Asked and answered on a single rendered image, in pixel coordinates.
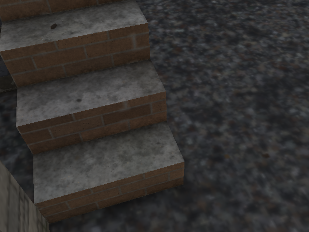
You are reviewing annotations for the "stairs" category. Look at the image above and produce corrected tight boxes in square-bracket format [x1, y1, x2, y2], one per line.
[0, 0, 184, 224]

